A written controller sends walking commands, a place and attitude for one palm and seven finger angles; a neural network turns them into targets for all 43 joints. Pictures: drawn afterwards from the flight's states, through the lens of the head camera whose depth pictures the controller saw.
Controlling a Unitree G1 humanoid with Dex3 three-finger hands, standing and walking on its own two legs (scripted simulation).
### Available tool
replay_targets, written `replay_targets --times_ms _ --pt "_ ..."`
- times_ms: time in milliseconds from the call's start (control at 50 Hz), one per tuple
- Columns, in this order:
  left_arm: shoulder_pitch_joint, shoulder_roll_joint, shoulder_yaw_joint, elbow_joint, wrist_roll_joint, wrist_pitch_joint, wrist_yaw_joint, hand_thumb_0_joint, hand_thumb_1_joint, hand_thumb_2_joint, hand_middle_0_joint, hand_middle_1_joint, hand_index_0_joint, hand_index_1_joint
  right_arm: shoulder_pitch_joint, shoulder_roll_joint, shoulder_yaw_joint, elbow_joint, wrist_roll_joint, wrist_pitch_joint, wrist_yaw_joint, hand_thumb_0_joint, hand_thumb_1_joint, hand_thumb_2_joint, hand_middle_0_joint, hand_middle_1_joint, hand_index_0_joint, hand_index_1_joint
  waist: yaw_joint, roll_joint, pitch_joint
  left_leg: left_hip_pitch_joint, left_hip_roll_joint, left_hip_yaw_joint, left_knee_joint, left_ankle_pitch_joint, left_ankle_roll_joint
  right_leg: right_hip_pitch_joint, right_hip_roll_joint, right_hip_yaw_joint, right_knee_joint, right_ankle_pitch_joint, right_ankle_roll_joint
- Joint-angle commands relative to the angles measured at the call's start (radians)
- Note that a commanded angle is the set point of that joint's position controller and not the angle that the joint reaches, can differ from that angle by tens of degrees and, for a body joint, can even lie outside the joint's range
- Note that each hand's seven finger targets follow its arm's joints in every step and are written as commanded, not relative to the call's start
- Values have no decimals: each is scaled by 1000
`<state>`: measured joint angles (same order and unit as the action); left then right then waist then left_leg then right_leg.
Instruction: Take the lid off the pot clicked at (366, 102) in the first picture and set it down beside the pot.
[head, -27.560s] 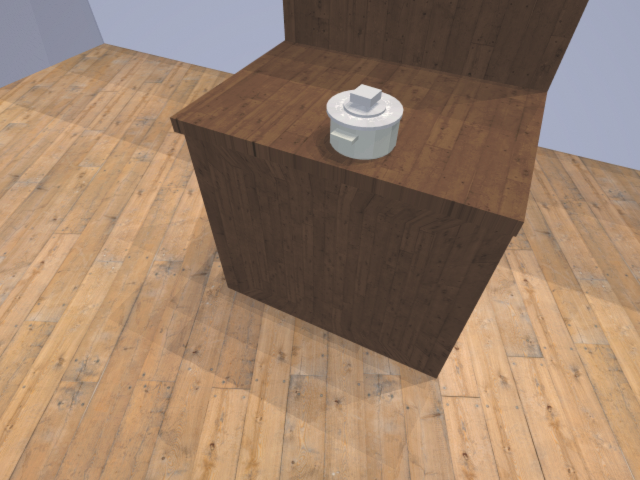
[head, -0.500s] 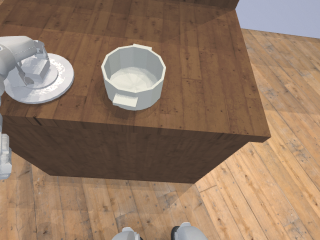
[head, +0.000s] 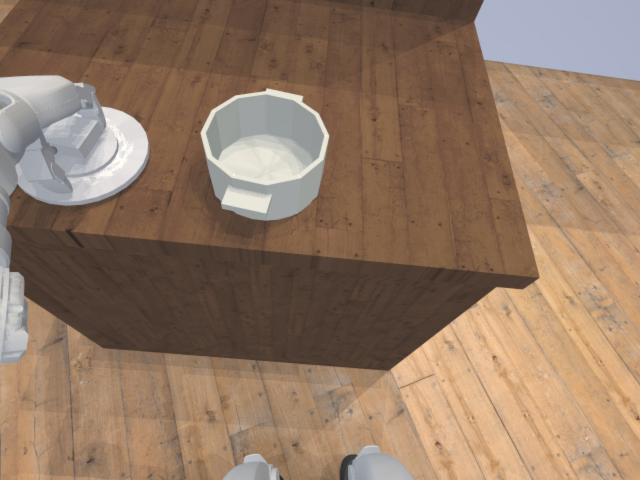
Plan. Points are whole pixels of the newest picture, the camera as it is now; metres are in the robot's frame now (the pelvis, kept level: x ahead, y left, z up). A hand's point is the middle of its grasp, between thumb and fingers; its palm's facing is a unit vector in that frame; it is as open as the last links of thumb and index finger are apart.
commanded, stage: open the fingers wide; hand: left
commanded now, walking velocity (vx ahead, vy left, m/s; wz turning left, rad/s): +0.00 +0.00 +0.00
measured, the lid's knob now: (72, 135) +0.53 +0.29 +0.06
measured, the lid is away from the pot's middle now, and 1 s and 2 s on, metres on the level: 0.24 0.24 0.24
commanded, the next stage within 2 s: raise the empty hand in 0.04 s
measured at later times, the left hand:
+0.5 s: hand (48, 147) +0.49 +0.29 +0.09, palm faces -0.46 -0.08 -0.88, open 11.1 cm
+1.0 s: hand (9, 109) +0.48 +0.30 +0.15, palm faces -0.39 -0.09 -0.92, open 11.0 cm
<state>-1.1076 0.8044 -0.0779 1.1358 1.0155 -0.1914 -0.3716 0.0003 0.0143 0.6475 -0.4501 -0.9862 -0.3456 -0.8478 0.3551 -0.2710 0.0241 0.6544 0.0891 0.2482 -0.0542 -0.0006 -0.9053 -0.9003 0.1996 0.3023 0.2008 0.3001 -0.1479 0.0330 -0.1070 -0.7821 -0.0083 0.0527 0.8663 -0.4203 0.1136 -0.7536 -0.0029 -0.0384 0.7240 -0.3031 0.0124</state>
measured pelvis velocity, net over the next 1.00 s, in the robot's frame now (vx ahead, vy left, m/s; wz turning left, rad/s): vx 0.01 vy -0.02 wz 0.02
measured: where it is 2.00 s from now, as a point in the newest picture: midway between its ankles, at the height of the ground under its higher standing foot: outside the picture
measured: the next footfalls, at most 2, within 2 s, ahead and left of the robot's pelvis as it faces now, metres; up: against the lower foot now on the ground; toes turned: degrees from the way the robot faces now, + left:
none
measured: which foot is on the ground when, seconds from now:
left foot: down 0.00-1.00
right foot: down 0.00-1.00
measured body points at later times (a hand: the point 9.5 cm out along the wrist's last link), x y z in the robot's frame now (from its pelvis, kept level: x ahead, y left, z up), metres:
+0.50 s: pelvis +0.00 -0.02 +0.01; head +0.11 +0.01 +0.44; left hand +0.51 +0.30 +0.14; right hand -0.01 -0.29 -0.10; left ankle -0.01 +0.04 -0.70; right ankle +0.02 -0.17 -0.70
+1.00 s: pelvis +0.01 -0.02 +0.02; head +0.10 +0.00 +0.46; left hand +0.50 +0.30 +0.20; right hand +0.06 -0.29 -0.10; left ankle -0.01 +0.04 -0.70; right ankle +0.02 -0.17 -0.70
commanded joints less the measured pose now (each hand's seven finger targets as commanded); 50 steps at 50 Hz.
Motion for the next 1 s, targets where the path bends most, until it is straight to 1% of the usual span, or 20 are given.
replay_targets --times_ms 0,60,80,180,240,300,320,360,400,460,500,540,620,640,700,740,820,900,940,980 --pt "-377 181 11 -76 -9 7 7 0 -15 653 -351 -856 -351 -856 148 -201 -62 -33 -5 -12 -20 0 -900 -900 200 300 200 300 -30 66 -326 406 8 -122 -100 462 -81 -18 94 -39 -53 96 -59" --pt "-372 252 56 -89 6 -3 13 0 -18 659 -353 -852 -353 -852 150 -202 -56 -36 -4 -11 -26 0 -900 -900 200 300 200 300 -18 89 -357 411 6 -121 -88 482 -83 -8 94 -36 -41 105 -60" --pt "-377 222 34 -91 5 0 9 0 -18 660 -354 -851 -354 -851 151 -198 -58 -37 -6 -13 -24 0 -900 -900 200 300 200 300 -22 95 -358 415 5 -119 -88 491 -83 -12 95 -38 -41 111 -60" --pt "-418 291 72 -144 4 -5 3 0 -20 663 -355 -849 -355 -849 148 -201 -58 -35 -3 -10 -31 0 -900 -900 200 300 200 300 -19 105 -395 417 6 -110 -87 458 -75 21 92 -30 -46 119 -55" --pt "-429 300 89 -194 -2 -14 0 0 -20 663 -355 -849 -355 -849 151 -194 -62 -31 -8 -10 -32 0 -900 -900 200 300 200 300 -11 172 -454 519 14 -122 -78 596 -97 8 97 -37 -48 147 -55" --pt "-440 374 133 -202 -11 -13 1 0 -20 663 -355 -849 -355 -849 144 -196 -55 -36 -3 -13 -40 0 -900 -900 200 300 200 300 -9 114 -445 451 3 -104 -101 501 -71 99 92 -22 -69 170 -52" --pt "-443 328 102 -221 -23 -18 -2 0 -20 663 -355 -849 -355 -849 136 -192 -53 -36 0 -17 -44 0 -900 -900 200 300 200 300 -7 148 -446 473 3 -100 -102 551 -77 89 92 -32 -68 183 -55" --pt "-438 369 125 -194 -11 -18 1 0 -20 663 -355 -849 -355 -849 139 -195 -53 -25 1 -20 -46 0 -900 -900 200 300 200 300 -10 144 -419 475 6 -107 -106 528 -78 84 93 -26 -79 169 -53" --pt "-454 343 99 -196 -14 -13 -2 0 -20 663 -355 -849 -355 -849 139 -194 -54 -24 3 -26 -48 0 -900 -900 200 300 200 300 -20 145 -404 474 4 -101 -120 487 -69 87 91 -24 -95 161 -52" --pt "-453 407 148 -233 -15 -23 2 0 -20 663 -355 -849 -355 -849 134 -192 -52 -26 3 -29 -54 0 -900 -900 200 300 200 300 -1 184 -453 512 4 -100 -121 567 -77 130 89 -20 -96 206 -52" --pt "-451 349 108 -210 -22 -13 -8 0 -20 663 -355 -849 -355 -849 132 -192 -56 -19 3 -32 -51 0 -900 -900 200 300 200 300 -14 159 -421 521 9 -99 -131 562 -74 119 90 -25 -112 205 -49" --pt "-447 411 156 -266 -30 -19 -9 0 -20 663 -355 -849 -355 -849 124 -196 -57 -23 1 -28 -50 0 -900 -900 200 300 200 300 10 174 -475 546 10 -97 -133 643 -81 171 89 -20 -110 248 -47" --pt "-392 325 105 -223 -45 -11 -25 0 -20 663 -355 -849 -355 -849 107 -189 -57 -29 8 -24 -44 0 -900 -900 200 300 200 300 8 167 -406 556 8 -89 -137 718 -85 153 92 -34 -123 271 -50" --pt "-423 375 136 -258 -38 -9 -25 0 -20 663 -355 -849 -355 -849 106 -196 -61 -24 2 -15 -40 0 -900 -900 200 300 200 300 12 162 -433 573 14 -100 -143 723 -89 168 91 -26 -125 272 -47" --pt "-407 383 151 -268 -41 -1 -29 0 -20 663 -355 -849 -355 -849 94 -192 -66 -38 1 -6 -33 0 -900 -900 200 300 200 300 16 151 -443 581 9 -100 -152 742 -83 201 89 -23 -138 295 -46" --pt "-421 329 111 -281 -51 3 -35 0 -20 663 -355 -849 -355 -849 80 -188 -67 -36 -1 -2 -28 0 -900 -900 200 300 200 300 12 175 -432 617 13 -103 -153 791 -89 181 91 -28 -143 295 -46" --pt "-419 311 103 -317 -66 9 -41 0 -20 663 -355 -849 -355 -849 57 -187 -66 -48 4 5 -25 0 -900 -900 200 300 200 300 21 173 -428 641 12 -108 -171 813 -91 200 87 -36 -154 299 -50" --pt "-431 333 110 -265 -63 29 -42 0 -20 663 -355 -849 -355 -849 43 -188 -62 -50 6 7 -25 0 -900 -900 200 300 200 300 15 84 -384 564 3 -97 -196 650 -65 248 80 -25 -174 273 -46" --pt "-462 312 85 -291 -60 33 -41 0 -20 663 -355 -849 -355 -849 31 -185 -59 -51 5 6 -26 0 -900 -900 200 300 200 300 17 134 -400 591 2 -98 -197 683 -70 246 79 -24 -171 284 -48" --pt "-472 314 80 -254 -58 43 -43 0 -20 663 -355 -849 -355 -849 31 -189 -57 -46 9 2 -29 0 -900 -900 200 300 200 300 8 88 -366 562 2 -95 -208 605 -62 246 77 -25 -181 255 -46"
